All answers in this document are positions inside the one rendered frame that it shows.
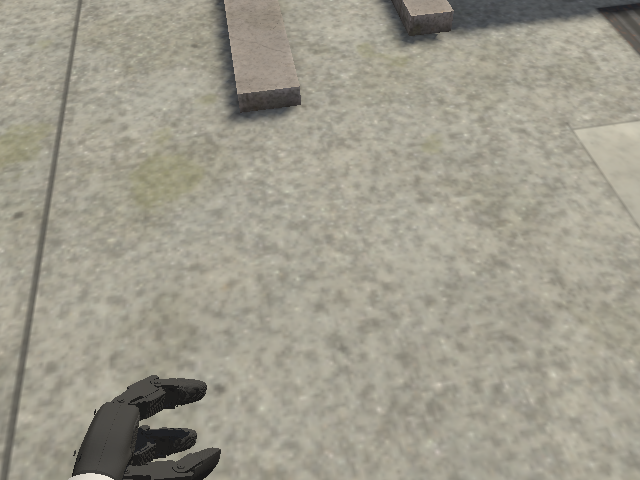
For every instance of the robot left hand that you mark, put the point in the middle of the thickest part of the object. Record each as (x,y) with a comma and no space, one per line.
(114,446)

